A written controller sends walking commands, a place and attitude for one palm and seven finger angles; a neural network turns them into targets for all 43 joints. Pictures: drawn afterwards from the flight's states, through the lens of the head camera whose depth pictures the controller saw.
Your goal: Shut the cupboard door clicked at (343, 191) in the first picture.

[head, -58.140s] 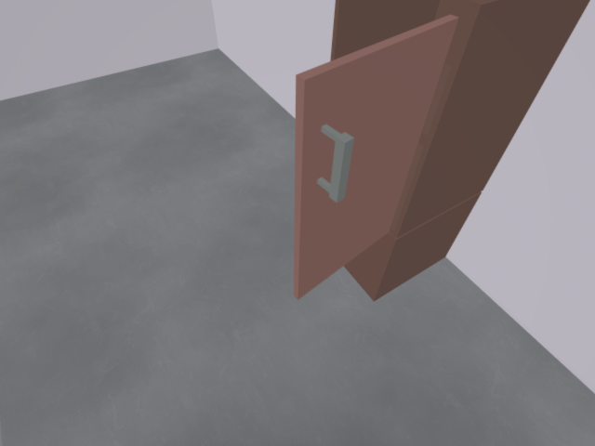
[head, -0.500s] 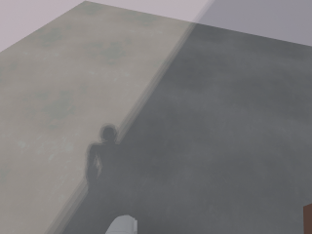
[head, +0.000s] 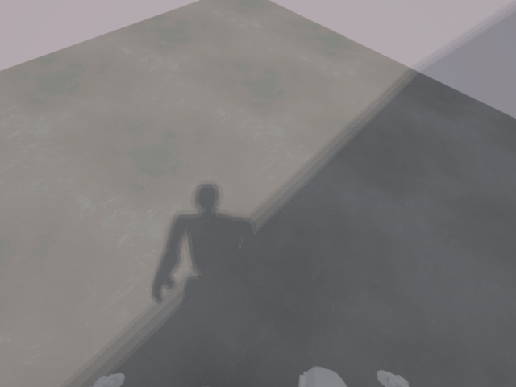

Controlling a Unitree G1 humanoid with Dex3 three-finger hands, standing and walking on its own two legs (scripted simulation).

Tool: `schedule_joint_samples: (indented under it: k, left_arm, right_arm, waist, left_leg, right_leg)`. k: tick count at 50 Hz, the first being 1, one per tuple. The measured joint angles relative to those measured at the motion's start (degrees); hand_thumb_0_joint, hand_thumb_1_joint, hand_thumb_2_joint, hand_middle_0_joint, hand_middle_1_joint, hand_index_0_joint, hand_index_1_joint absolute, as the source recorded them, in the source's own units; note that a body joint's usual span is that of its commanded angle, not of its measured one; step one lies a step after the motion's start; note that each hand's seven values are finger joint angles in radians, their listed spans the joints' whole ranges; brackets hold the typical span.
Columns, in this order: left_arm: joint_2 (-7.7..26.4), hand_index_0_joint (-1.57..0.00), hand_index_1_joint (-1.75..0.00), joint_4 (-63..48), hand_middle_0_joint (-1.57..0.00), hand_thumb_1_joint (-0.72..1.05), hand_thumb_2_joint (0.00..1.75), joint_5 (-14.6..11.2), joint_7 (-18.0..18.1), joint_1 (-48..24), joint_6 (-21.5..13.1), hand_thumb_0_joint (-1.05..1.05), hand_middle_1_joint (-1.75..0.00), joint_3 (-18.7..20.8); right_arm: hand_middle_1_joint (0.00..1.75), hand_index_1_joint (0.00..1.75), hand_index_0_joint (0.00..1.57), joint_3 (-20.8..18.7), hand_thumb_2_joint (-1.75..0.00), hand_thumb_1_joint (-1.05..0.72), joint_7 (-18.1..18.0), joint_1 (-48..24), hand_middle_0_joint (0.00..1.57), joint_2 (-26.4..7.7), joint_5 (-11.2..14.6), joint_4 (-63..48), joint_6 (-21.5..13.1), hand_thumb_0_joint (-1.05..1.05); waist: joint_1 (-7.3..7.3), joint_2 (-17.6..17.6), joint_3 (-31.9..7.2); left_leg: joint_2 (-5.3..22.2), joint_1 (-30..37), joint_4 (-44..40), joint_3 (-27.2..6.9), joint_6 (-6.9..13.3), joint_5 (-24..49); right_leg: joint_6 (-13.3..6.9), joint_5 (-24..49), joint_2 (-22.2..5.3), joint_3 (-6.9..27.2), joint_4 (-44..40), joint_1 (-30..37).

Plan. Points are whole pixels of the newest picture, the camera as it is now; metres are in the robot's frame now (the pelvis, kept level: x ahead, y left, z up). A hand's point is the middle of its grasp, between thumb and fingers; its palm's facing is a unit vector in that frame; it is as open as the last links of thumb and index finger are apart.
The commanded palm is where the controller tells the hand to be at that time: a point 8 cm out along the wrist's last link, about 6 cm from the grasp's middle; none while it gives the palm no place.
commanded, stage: turn to face it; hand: left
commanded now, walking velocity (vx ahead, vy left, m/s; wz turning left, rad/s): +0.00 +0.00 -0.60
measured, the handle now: out of the picture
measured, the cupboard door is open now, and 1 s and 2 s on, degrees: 23 23 23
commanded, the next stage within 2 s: none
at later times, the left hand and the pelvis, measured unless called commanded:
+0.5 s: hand (185, 377) +0.15 +0.13 -0.17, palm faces -0.25 -0.94 -0.23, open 7.4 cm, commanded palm none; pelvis +0.04 -0.04 -0.01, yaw -17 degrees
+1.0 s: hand (201, 300) +0.28 +0.12 -0.16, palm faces -0.52 -0.82 -0.23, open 7.4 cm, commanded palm none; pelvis +0.08 -0.01 +0.00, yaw -34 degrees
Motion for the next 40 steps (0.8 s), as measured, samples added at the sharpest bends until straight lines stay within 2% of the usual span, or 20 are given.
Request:
schedule_joint_samples:
  k: [5, 12, 16, 19, 20, 23, 25, 28, 32, 35, 37, 38, 39, 40]
  left_arm:
    - [-1.32, -0.20, -0.30, 1.89, -0.19, 0.91, 0.90, 0.02, -0.21, 1.48, 1.36, 0.01, -0.29, -0.48]
    - [-3.75, -0.20, -0.30, 3.35, -0.19, 0.91, 0.90, 0.14, -1.38, 3.66, 3.19, 0.01, -0.29, -0.44]
    - [-4.60, -0.20, -0.30, 3.17, -0.19, 0.91, 0.90, 0.02, -1.67, 3.64, 3.08, 0.01, -0.29, -0.46]
    - [-4.62, -0.20, -0.30, 2.41, -0.20, 0.91, 0.90, -0.02, -1.74, 3.62, 2.31, 0.01, -0.29, -0.39]
    - [-4.64, -0.20, -0.30, 2.37, -0.20, 0.90, 0.90, 0.14, -1.59, 3.52, 1.82, 0.01, -0.29, -0.34]
    - [-4.69, -0.20, -0.30, 2.07, -0.20, 0.90, 0.90, 0.16, -0.88, 3.07, 0.73, 0.01, -0.29, -0.46]
    - [-4.46, -0.20, -0.30, 1.68, -0.20, 0.90, 0.90, 0.07, -0.30, 3.05, 0.57, 0.01, -0.29, -0.30]
    - [-3.85, -0.20, -0.30, 1.43, -0.20, 0.90, 0.90, -0.01, -0.16, 3.03, 0.64, 0.01, -0.29, -0.18]
    - [-2.98, -0.20, -0.30, 1.08, -0.20, 0.90, 0.90, 0.19, -0.57, 2.62, 0.84, 0.01, -0.30, 0.08]
    - [-2.24, -0.20, -0.30, 0.67, -0.20, 0.90, 0.90, 0.32, -0.84, 2.32, 0.97, 0.01, -0.30, 0.47]
    - [-1.65, -0.20, -0.30, 0.47, -0.20, 0.90, 0.90, 0.14, -0.94, 2.29, 1.27, 0.01, -0.30, 0.71]
    - [-1.42, -0.20, -0.30, 0.34, -0.20, 0.90, 0.90, -0.08, -0.96, 2.42, 1.52, 0.01, -0.30, 0.80]
    - [-0.82, -0.20, -0.30, 0.38, -0.20, 0.90, 0.90, -0.35, -0.98, 2.15, 1.82, 0.01, -0.30, 1.01]
    - [-0.19, -0.20, -0.30, 0.46, -0.20, 0.90, 0.90, -0.51, -0.95, 1.75, 2.18, 0.01, -0.30, 1.23]
  right_arm:
    - [0.30, 0.30, 0.21, 0.00, -0.90, -0.92, -0.78, 2.33, 0.20, 2.09, 0.20, 2.29, -0.11, -0.01]
    - [0.30, 0.30, 0.21, -0.73, -0.90, -0.92, -0.73, 3.56, 0.20, 1.32, -0.45, 3.80, 0.89, -0.01]
    - [0.30, 0.30, 0.21, -1.43, -0.90, -0.91, -0.80, 4.74, 0.20, 0.30, -0.40, 4.61, 1.11, 0.00]
    - [0.30, 0.30, 0.21, -2.05, -0.90, -0.91, -0.73, 6.13, 0.20, -0.69, 0.01, 5.24, 1.50, 0.00]
    - [0.30, 0.30, 0.21, -2.38, -0.90, -0.91, -0.68, 6.40, 0.20, -1.10, 0.23, 5.57, 1.82, 0.00]
    - [0.30, 0.30, 0.20, -2.99, -0.90, -0.91, -0.79, 6.42, 0.20, -2.10, 0.31, 5.84, 3.42, 0.00]
    - [0.30, 0.30, 0.20, -3.09, -0.90, -0.91, -0.73, 6.00, 0.20, -2.38, 0.27, 5.55, 3.88, 0.00]
    - [0.30, 0.30, 0.20, -3.20, -0.90, -0.91, -0.44, 5.02, 0.20, -2.53, 0.20, 4.37, 3.94, 0.00]
    - [0.30, 0.30, 0.20, -3.16, -0.90, -0.91, -0.24, 3.54, 0.20, -2.41, 0.25, 2.56, 3.53, 0.00]
    - [0.30, 0.30, 0.20, -2.87, -0.90, -0.91, -0.28, 2.23, 0.20, -2.11, 0.50, 1.40, 2.97, 0.00]
    - [0.30, 0.30, 0.20, -2.52, -0.90, -0.90, -0.34, 1.59, 0.20, -1.89, 0.68, 0.59, 2.28, 0.00]
    - [0.30, 0.30, 0.20, -2.29, -0.90, -0.90, -0.34, 1.55, 0.20, -1.97, 0.68, 0.10, 1.75, 0.00]
    - [0.30, 0.30, 0.20, -2.15, -0.90, -0.90, -0.39, 1.25, 0.20, -1.53, 0.50, 0.02, 1.20, 0.00]
    - [0.30, 0.30, 0.20, -1.83, -0.90, -0.90, -0.41, 1.04, 0.20, -0.98, 0.25, -0.21, 0.91, 0.00]
  waist:
    - [-0.12, 0.23, -2.82]
    - [-0.64, 1.31, -2.64]
    - [-1.25, 2.04, -1.51]
    - [-1.37, 2.41, -1.23]
    - [-1.32, 2.88, -1.27]
    - [-1.45, 3.64, -0.71]
    - [-1.31, 3.32, -0.29]
    - [-1.46, 2.74, 0.04]
    - [-1.30, 1.95, 0.26]
    - [-0.57, 1.10, 0.36]
    - [-0.28, 0.58, 0.15]
    - [-0.27, 0.75, -0.18]
    - [-0.23, -0.03, -0.16]
    - [0.02, -0.82, 0.05]
  left_leg:
    - [0.47, 4.31, -3.12, 1.98, -0.10, -0.68]
    - [2.73, 4.93, -0.40, 6.96, -0.76, -4.39]
    - [4.53, 4.15, 2.78, 9.73, -1.82, -6.83]
    - [6.08, 2.89, 7.08, 11.69, -3.09, -9.55]
    - [7.03, 1.85, 9.58, 11.69, -3.89, -10.57]
    - [6.40, -3.77, 23.90, 4.92, -7.48, -18.00]
    - [5.89, -7.05, 31.53, 1.53, -8.85, -17.73]
    - [6.22, -9.92, 34.67, -1.52, -10.40, -15.33]
    - [6.66, -9.71, 28.79, -3.26, -11.39, -14.03]
    - [6.12, -7.04, 20.29, -3.42, -11.41, -13.67]
    - [5.48, -3.89, 12.13, -3.12, -11.27, -9.60]
    - [5.64, -1.92, 7.32, -2.82, -10.77, -5.37]
    - [5.46, -1.68, 6.88, -1.92, -9.52, -3.43]
    - [5.53, -1.66, 7.95, -0.79, -8.52, -4.31]
  right_leg:
    - [-0.33, 0.86, 1.73, 1.38, -8.12, 3.36]
    - [-1.33, -3.34, 3.33, -2.38, -16.05, 8.89]
    - [-2.49, -3.09, 4.18, -4.09, -21.81, 12.50]
    - [-3.99, 2.13, 4.77, -4.39, -30.12, 16.57]
    - [-4.76, 0.16, 5.50, -4.05, -31.25, 17.12]
    - [-6.21, -0.73, 6.75, -2.98, -31.27, 17.04]
    - [-6.42, 0.50, 7.08, -1.78, -32.74, 17.63]
    - [-6.40, 1.79, 7.29, -0.03, -34.83, 18.34]
    - [-5.76, 2.10, 7.05, 2.29, -35.35, 18.33]
    - [-4.89, 1.25, 6.86, 4.54, -33.72, 17.42]
    - [-4.01, 0.04, 6.96, 6.11, -31.51, 16.37]
    - [-3.49, -0.88, 7.43, 6.72, -29.89, 15.60]
    - [-3.48, -1.80, 7.33, 7.27, -27.29, 14.39]
    - [-3.42, -5.77, 7.27, 6.97, -22.58, 12.58]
